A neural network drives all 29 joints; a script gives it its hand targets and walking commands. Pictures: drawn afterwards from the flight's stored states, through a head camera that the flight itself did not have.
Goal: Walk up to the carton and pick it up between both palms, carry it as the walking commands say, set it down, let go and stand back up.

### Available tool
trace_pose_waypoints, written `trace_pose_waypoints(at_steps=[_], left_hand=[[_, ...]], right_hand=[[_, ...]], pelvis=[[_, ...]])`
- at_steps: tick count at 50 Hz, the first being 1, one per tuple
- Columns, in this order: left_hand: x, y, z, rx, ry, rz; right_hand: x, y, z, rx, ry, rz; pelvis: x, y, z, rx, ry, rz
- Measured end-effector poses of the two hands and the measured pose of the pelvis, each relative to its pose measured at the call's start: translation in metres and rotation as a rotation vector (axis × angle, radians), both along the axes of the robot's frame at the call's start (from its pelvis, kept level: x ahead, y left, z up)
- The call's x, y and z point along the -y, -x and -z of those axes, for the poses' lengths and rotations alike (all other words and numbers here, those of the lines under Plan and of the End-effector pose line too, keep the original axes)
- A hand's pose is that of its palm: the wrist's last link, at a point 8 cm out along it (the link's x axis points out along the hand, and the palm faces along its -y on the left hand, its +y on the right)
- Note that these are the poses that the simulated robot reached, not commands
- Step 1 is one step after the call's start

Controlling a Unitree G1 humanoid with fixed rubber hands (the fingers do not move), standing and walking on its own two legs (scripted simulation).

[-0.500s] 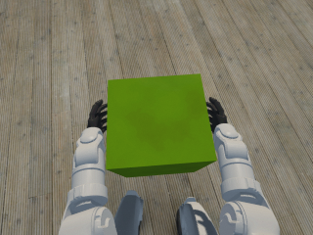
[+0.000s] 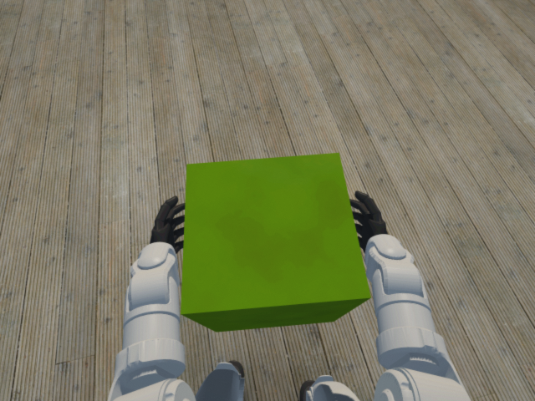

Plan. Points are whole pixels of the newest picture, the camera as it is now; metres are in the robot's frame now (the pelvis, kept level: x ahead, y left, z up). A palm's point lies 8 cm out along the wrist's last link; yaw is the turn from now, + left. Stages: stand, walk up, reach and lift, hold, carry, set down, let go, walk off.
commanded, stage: reach and lift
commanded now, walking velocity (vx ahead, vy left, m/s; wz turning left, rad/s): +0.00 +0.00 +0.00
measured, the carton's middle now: (270, 253) +0.35 +0.03 -0.10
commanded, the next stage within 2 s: none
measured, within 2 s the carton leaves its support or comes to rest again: neither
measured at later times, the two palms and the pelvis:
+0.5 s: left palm (153, 236) +0.32 +0.19 +0.04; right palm (394, 233) +0.33 -0.14 +0.04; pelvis +0.01 +0.00 +0.03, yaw +0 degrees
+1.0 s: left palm (148, 230) +0.31 +0.18 +0.09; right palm (417, 231) +0.31 -0.15 +0.09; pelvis +0.02 +0.00 +0.04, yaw -1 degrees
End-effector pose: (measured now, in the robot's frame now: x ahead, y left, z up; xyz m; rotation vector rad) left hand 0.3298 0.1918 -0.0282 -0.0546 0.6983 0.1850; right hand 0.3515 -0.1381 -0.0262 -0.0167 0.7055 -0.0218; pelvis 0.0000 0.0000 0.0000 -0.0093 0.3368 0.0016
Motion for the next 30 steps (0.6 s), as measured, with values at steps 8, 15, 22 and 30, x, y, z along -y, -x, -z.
trace_pose_waypoints(at_steps=[8,15,22,30], left_hand=[[0.000,0.004,-0.022,0.011,-0.001,0.010],[0.002,0.007,-0.041,0.024,-0.003,0.020],[0.004,0.011,-0.062,0.041,-0.007,0.026],[0.007,0.016,-0.084,0.062,-0.013,0.032]], right_hand=[[0.001,0.005,-0.023,0.011,0.004,0.003],[0.003,0.012,-0.042,0.024,0.002,0.010],[0.005,0.018,-0.062,0.040,-0.004,0.018],[0.008,0.025,-0.083,0.062,-0.011,0.029]], pelvis=[[-0.001,-0.004,-0.013,0.077,0.000,0.001],[-0.001,-0.007,-0.022,0.152,-0.002,0.004],[-0.001,-0.009,-0.029,0.236,-0.005,0.007],[0.000,-0.012,-0.034,0.323,-0.010,0.011]])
